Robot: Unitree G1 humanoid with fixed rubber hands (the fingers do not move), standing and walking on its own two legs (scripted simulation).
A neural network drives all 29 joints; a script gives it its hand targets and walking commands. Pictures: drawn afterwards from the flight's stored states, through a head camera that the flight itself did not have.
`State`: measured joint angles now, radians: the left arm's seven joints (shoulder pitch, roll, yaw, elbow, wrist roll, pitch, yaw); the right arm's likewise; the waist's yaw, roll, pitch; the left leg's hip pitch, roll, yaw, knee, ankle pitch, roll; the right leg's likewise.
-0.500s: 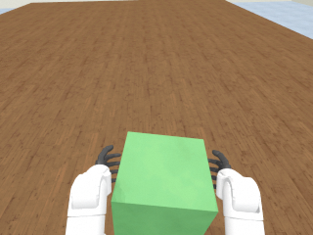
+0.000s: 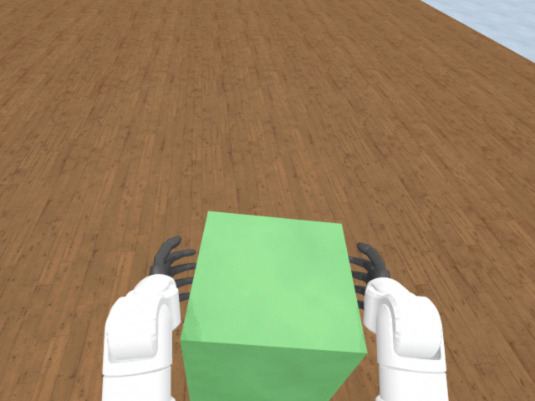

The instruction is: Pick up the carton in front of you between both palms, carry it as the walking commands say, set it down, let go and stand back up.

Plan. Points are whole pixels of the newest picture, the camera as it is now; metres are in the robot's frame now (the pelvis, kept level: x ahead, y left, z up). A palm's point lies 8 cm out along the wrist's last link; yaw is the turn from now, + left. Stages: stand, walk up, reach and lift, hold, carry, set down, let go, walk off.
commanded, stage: carry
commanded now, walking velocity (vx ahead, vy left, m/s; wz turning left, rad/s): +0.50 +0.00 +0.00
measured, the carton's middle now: (265, 316) +0.28 +0.00 -0.02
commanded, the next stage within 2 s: none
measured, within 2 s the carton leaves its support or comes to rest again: neither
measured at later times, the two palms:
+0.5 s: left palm (203, 161) +0.57 +0.13 +0.07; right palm (342, 163) +0.59 -0.16 +0.06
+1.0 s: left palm (198, 92) +0.85 +0.17 +0.08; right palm (309, 95) +0.85 -0.12 +0.09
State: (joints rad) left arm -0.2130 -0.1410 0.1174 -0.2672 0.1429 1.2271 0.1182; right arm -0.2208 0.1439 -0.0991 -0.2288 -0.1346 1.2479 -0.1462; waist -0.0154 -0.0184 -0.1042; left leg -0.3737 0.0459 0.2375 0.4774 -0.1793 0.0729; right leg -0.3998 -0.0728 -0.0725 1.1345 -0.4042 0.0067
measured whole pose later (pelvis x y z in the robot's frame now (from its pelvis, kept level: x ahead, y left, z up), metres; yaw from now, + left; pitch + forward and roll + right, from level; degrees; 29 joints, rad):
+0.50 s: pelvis +0.31 -0.04 +0.00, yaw +4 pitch +4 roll +0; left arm -0.20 -0.14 0.09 -0.20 0.13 1.18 0.13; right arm -0.19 0.14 -0.11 -0.22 -0.14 1.23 -0.16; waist 0.02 0.02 -0.05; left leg -0.42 0.08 0.06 1.13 -0.37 0.01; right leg -0.33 -0.04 -0.23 0.43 -0.16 -0.07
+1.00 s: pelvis +0.56 +0.02 +0.01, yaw +1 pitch +3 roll +0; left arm -0.26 -0.15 0.12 -0.29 0.14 1.22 0.14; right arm -0.26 0.15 -0.12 -0.26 -0.13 1.23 -0.17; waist 0.00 -0.04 -0.01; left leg -0.33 0.04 0.23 0.37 -0.10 0.07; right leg -0.27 -0.06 -0.10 0.52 -0.40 0.03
